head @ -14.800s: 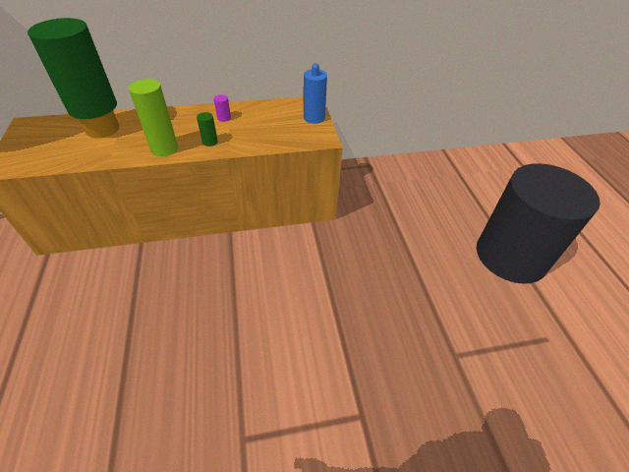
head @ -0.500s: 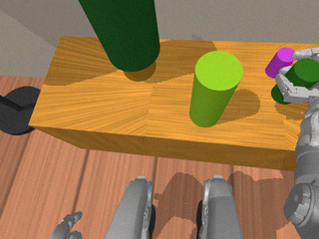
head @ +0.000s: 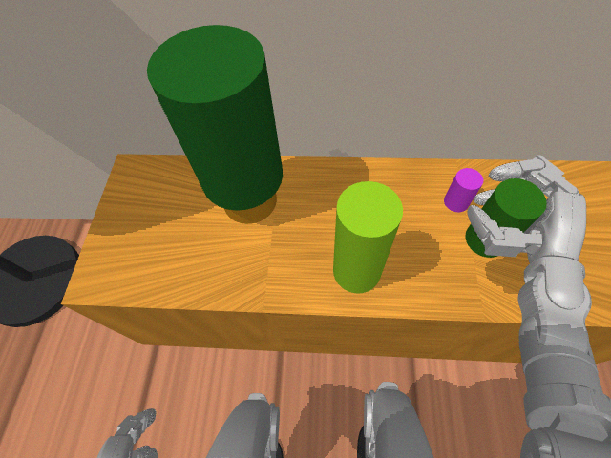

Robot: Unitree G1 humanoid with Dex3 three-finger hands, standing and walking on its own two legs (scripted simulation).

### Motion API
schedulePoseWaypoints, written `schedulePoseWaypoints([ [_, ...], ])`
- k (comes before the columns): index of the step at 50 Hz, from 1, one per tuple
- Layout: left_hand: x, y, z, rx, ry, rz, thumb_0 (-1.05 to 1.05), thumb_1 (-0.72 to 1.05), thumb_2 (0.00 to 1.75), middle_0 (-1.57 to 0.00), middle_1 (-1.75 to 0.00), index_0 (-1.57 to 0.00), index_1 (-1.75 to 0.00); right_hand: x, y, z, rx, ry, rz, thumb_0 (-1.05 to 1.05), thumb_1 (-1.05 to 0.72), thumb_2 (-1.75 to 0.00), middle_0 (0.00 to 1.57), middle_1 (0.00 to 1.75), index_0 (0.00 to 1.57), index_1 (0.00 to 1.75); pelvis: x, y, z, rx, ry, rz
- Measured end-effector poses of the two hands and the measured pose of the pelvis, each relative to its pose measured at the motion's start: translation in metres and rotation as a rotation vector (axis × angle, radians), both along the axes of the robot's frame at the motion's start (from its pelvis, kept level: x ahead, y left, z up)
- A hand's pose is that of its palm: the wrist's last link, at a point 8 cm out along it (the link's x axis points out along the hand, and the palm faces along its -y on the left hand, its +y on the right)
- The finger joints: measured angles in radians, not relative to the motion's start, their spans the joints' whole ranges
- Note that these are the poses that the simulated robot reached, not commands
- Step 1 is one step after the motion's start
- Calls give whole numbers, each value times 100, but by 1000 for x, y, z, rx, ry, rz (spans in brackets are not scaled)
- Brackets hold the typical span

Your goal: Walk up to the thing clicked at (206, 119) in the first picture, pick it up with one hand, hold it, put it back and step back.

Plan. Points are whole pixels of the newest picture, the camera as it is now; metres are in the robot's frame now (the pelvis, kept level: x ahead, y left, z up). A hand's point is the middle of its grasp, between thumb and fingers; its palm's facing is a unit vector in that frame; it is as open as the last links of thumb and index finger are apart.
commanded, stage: lift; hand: right
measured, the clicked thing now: (501, 220) +0.41 -0.23 +0.02
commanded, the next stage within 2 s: hold in 0.88 s
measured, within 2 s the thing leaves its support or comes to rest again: neither
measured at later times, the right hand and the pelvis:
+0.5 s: hand (504, 202) +0.39 -0.20 +0.11, palm faces +0.23 +0.97 -0.01, open 7.8 cm; pelvis +0.02 +0.00 +0.06, yaw -1 degrees
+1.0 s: hand (497, 197) +0.38 -0.18 +0.13, palm faces +0.22 +0.98 +0.00, open 7.8 cm; pelvis +0.03 +0.01 +0.07, yaw -1 degrees
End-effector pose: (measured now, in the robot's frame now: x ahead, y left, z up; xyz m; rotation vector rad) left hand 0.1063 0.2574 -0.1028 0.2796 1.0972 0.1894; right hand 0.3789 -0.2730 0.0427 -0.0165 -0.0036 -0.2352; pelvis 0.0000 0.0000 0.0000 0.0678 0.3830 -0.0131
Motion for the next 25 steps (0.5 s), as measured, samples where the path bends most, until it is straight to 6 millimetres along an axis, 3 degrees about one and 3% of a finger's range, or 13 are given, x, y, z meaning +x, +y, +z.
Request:
schedulePoseWaypoints([
  [11, 9, -5, 32, -12, -44, -16, 1, 89, 89, -20, -30, -19, -30, -18, 12, 33, 4, 1, -2, 2, 15, -113, 85, 107, 86, 107, 7, -1, 31, -14, -81, -9],
  [25, 9, -7, 51, -35, -48, -1, 1, 91, 88, -19, -30, -19, -30, -26, 29, 63, 3, -15, 5, 2, 15, -114, 85, 107, 86, 107, 16, 2, 55, -31, -148, -8],
])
